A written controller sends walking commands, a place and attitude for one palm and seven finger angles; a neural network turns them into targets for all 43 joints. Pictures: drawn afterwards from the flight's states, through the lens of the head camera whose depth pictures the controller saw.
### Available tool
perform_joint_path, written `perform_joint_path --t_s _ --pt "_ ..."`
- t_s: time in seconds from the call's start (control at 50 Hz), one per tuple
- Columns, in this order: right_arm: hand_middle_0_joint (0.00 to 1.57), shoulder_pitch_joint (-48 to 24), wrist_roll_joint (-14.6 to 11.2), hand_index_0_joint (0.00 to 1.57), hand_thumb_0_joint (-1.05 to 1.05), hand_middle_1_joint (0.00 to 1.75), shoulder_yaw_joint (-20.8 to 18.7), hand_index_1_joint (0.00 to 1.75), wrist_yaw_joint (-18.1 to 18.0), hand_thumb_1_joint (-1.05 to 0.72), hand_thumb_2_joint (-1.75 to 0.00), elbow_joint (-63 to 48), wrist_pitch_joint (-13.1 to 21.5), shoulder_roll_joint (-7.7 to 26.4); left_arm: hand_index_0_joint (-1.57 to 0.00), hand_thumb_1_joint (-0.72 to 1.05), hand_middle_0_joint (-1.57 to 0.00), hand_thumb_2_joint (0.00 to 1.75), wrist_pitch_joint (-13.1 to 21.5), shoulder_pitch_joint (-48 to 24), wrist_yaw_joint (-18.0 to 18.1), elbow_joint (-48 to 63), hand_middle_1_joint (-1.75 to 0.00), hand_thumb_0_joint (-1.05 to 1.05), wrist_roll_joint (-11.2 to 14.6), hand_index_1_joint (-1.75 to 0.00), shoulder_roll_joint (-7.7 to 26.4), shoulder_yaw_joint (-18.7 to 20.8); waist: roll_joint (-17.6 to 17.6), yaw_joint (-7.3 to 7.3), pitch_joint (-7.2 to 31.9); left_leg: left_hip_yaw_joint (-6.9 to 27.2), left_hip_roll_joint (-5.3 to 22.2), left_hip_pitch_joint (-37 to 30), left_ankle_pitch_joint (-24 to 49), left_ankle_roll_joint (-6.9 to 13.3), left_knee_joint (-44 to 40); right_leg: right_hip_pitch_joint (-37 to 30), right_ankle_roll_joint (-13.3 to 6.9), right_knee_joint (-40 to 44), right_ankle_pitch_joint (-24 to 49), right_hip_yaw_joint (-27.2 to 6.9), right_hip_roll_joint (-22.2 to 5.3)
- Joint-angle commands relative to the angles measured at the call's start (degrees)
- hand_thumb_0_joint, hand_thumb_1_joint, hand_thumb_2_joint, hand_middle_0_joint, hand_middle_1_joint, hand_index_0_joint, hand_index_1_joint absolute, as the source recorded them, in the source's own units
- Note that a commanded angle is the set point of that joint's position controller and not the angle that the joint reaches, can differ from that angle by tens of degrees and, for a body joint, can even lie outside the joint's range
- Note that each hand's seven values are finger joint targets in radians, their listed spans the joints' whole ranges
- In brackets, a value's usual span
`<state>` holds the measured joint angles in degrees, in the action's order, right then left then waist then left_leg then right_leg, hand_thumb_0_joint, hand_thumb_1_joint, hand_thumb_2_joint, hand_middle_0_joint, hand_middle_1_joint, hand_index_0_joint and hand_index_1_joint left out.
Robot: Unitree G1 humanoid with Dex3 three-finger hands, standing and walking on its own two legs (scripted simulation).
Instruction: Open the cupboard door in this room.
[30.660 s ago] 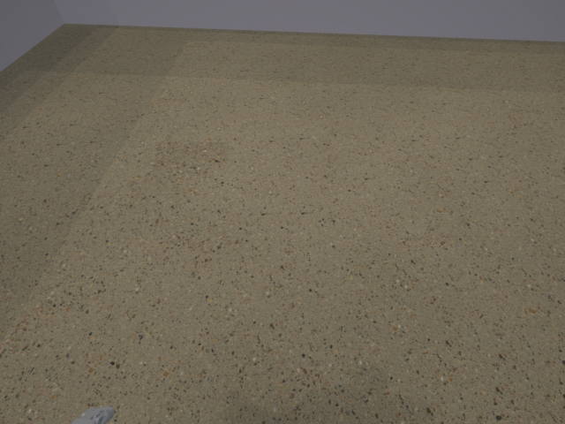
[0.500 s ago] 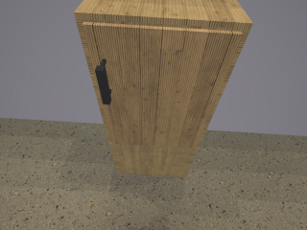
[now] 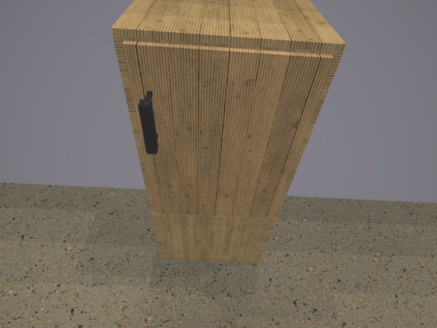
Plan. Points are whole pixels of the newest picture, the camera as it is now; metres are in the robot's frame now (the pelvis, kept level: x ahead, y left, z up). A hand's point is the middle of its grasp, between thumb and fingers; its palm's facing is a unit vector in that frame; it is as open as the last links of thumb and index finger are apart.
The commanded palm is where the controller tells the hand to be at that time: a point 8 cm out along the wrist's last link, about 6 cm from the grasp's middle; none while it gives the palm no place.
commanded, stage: come to a stop and stand still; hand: left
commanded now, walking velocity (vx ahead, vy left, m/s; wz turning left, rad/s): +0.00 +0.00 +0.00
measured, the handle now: (150, 122) +0.53 +0.19 +0.09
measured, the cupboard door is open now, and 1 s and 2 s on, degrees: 0 0 0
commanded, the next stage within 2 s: look again from close up in 0.44 s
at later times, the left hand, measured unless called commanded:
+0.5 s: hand out of the picture -0.01 +0.23 -0.16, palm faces -0.01 -0.97 -0.26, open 7.4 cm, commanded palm none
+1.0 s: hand out of the picture +0.00 +0.23 -0.15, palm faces -0.02 -0.96 -0.28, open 7.4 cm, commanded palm none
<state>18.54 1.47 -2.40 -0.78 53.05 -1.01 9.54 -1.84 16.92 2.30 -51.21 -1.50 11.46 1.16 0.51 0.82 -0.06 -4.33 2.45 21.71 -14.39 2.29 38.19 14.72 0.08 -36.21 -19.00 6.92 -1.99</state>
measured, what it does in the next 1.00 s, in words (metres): stands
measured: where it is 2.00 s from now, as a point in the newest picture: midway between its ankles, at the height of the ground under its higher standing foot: outside the picture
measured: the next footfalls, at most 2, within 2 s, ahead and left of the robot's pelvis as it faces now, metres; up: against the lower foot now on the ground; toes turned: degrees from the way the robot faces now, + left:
none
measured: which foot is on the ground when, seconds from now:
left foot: down 0.00-1.00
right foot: down 0.00-1.00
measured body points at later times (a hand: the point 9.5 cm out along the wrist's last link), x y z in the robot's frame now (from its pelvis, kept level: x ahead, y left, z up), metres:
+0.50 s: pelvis -0.02 +0.02 +0.01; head -0.03 +0.02 +0.46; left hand -0.01 +0.28 -0.14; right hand +0.02 -0.25 -0.12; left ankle +0.07 +0.09 -0.72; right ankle +0.01 -0.12 -0.72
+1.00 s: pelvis -0.01 +0.01 +0.02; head -0.02 +0.02 +0.47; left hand +0.00 +0.28 -0.13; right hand +0.02 -0.26 -0.12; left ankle +0.07 +0.09 -0.72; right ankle +0.01 -0.12 -0.72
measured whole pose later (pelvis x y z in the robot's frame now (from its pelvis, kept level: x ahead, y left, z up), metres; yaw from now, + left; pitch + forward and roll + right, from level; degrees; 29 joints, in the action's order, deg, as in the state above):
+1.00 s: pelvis -0.01 +0.01 +0.02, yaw -1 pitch -2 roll -1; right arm 12.4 0.5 -1.4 0.1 63.2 -0.1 15.1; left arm 0.2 16.3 1.1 -62.2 -1.6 15.2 0.0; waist -0.1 -0.1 -0.6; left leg -5.6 -0.3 14.8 -5.5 3.0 22.1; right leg 10.1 1.2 -23.8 -11.2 4.8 -2.9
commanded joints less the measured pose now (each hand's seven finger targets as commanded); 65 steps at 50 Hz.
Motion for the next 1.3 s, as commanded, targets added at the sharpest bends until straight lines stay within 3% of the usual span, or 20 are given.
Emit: perform_joint_path --t_s 0.0,0.12,0.2,0.5,0.56,0.7,1.0,1.14,1.16,1.18,1.2,1.22,1.24,1.26,1.28 --pt "0.2 -2.05 -0.02 0.2 0.0 0.3 -1.81 0.3 -0.24 -0.9 -0.9 -4.75 2.31 10.13 -0.2 0.9 -0.2 0.9 1.92 2.37 -0.25 3.21 -0.3 0.0 0.23 -0.3 7.15 1.63 -6.28 -1.86 -2.44 12.77 6.72 2.32 -6.97 2.25 -19.03 -1.13 -2.15 6.81 0.89 -3.99 -1.21" --pt "0.2 -1.73 -0.22 0.2 0.0 0.3 -1.67 0.3 0.07 -0.9 -0.9 -2.39 2.47 9.99 -0.2 0.9 -0.2 0.9 2.35 1.81 -0.6 1.64 -0.3 0.0 0.07 -0.3 7.57 1.45 -2.99 -1.29 -0.45 10.56 5.57 -0.91 -9.27 1.26 -20.46 -2.25 -2.17 10.79 1.56 -5.37 -3.04" --pt "0.2 -2.19 -0.25 0.2 0.0 0.3 -1.86 0.3 0.19 -0.9 -0.9 -0.99 2.21 10.71 -0.2 0.9 -0.2 0.9 2.38 1.36 -0.64 0.51 -0.3 0.0 -0.08 -0.3 8.25 1.55 -1.73 -0.7 -1.95 9.86 5.03 -1.21 -11.61 0.61 -20.99 -0.19 -2.12 12.74 -1.44 -6.23 -3.58" --pt "0.2 -5.55 -0.64 0.2 0.0 0.3 -1.72 0.3 0.45 -0.9 -0.9 3.27 2.08 14.43 -0.2 0.9 -0.2 0.9 3.04 2.56 -0.93 -5.31 -0.3 0.0 -0.3 -0.3 11.38 1.1 -0.71 -0.51 -3.33 9.42 4.73 -4.92 -12.59 -0.03 -22.88 2.71 -1.99 17.62 -5.89 -8.66 -5.09" --pt "0.2 -5.94 -0.77 0.2 0.0 0.3 -1.53 0.3 0.46 -0.9 -0.9 4.06 2.28 14.94 -0.2 0.9 -0.2 0.9 3.23 2.16 -0.9 -6.21 -0.3 0.0 -0.21 -0.3 11.81 0.84 -1.36 -0.41 -2.89 9.69 5.0 -6.3 -10.9 0.0 -23.17 2.21 -1.93 17.72 -3.76 -8.66 -5.21" --pt "0.2 -6.63 -0.8 0.2 0.0 0.3 -1.4 0.3 0.47 -0.9 -0.9 5.49 2.01 15.77 -0.2 0.9 -0.2 0.9 3.01 2.12 -0.96 -7.91 -0.3 0.0 -0.26 -0.3 12.45 0.75 -1.37 -0.54 -4.14 10.06 4.8 -5.44 -13.02 -0.37 -24.46 2.03 -1.75 18.64 -6.01 -8.86 -5.27" --pt "0.2 -6.94 -0.92 0.2 0.0 0.3 -0.85 0.3 0.58 -0.9 -0.9 7.29 2.11 15.4 -0.2 0.9 -0.2 0.9 3.0 0.33 -0.86 -8.77 -0.3 0.0 -0.05 -0.3 12.66 0.48 -0.89 -0.9 -3.43 10.09 4.98 -6.63 -9.67 -0.64 -25.61 -0.94 -1.46 18.98 -1.38 -8.42 -5.56" --pt "0.2 -6.7 -1.02 0.2 0.0 0.3 -0.43 0.3 0.51 -0.9 -0.9 7.92 2.48 14.73 -0.2 0.9 -0.2 0.9 3.22 -0.92 -0.71 -8.69 -0.3 0.0 0.15 -0.3 12.45 0.38 -0.7 -0.76 -1.41 9.26 5.07 -9.5 -1.95 -0.66 -24.35 -2.88 -1.54 18.82 4.05 -8.28 -5.87" --pt "0.2 -7.9 -0.94 0.2 0.0 0.3 0.73 0.3 0.65 -0.9 -0.9 3.99 2.52 10.23 -0.2 0.9 -0.2 0.9 3.33 3.59 1.56 -9.27 -0.3 0.0 -0.15 -0.3 6.59 -1.15 1.49 -1.82 -4.96 2.62 3.91 -5.53 -0.42 -2.7 -13.39 -0.84 -1.64 18.44 4.76 -8.21 -6.43" --pt "0.2 -4.67 -4.28 0.2 0.0 0.3 -0.52 0.3 -2.6 -0.9 -0.9 -15.38 9.69 16.72 -0.2 0.88 -0.2 0.89 16.59 -37.48 1.28 69.83 -0.32 0.0 9.74 -0.32 28.35 17.9 -4.55 6.01 19.28 4.93 -3.12 -22.21 3.15 -1.69 -16.38 -3.88 -1.33 11.35 7.81 -2.05 0.68" --pt "0.2 -9.42 -4.93 0.2 0.0 0.3 0.85 0.3 -4.13 -0.9 -0.9 -14.37 14.6 14.28 -0.2 0.85 -0.2 0.88 15.6 -10.26 2.51 59.91 -0.33 0.0 6.99 -0.33 24.61 14.98 -13.72 -2.48 17.1 6.1 -0.17 -21.28 -2.84 -1.65 -18.91 0.6 -2.49 7.14 1.29 -1.02 1.61" --pt "0.2 -10.13 -4.93 0.2 0.0 0.3 0.25 0.3 -3.97 -0.9 -0.9 -13.97 15.85 12.5 -0.21 0.83 -0.21 0.87 10.47 4.65 3.25 52.36 -0.34 0.0 10.27 -0.34 11.33 9.31 -13.66 -1.04 8.4 8.5 0.22 -11.66 -12.16 -3.94 -21.46 4.06 -1.86 5.46 -2.86 1.18 2.18" --pt "0.2 -9.0 -5.46 0.2 0.0 0.3 0.55 0.3 -3.94 -0.9 -0.9 -13.66 16.84 11.78 -0.21 0.81 -0.21 0.86 10.94 3.74 1.98 49.31 -0.36 0.0 11.29 -0.36 5.44 7.1 -8.95 1.23 -0.55 7.89 -0.4 -7.9 -13.91 -2.87 -19.64 7.65 -1.66 5.74 -1.26 1.04 2.69" --pt "0.2 -9.99 -4.42 0.2 0.0 0.3 -0.54 0.3 -3.9 -0.9 -0.9 -15.97 17.53 13.22 -0.21 0.78 -0.21 0.85 14.47 -0.79 0.93 50.41 -0.37 0.0 12.81 -0.37 9.58 11.73 -6.97 1.84 -4.46 8.6 -1.45 -3.47 -14.07 -2.57 -15.77 11.0 -1.39 6.62 -3.98 0.74 2.57" --pt "0.2 -9.52 -3.61 0.2 0.0 0.3 -1.57 0.3 -3.66 -0.9 -0.9 -16.14 17.62 13.54 -0.21 0.76 -0.21 0.84 17.85 3.86 -1.01 45.05 -0.39 0.0 12.97 -0.39 10.09 14.42 -1.75 1.32 -3.24 8.07 -1.63 -0.59 -13.12 -2.7 -12.17 14.44 -1.23 5.48 -6.81 0.64 2.71"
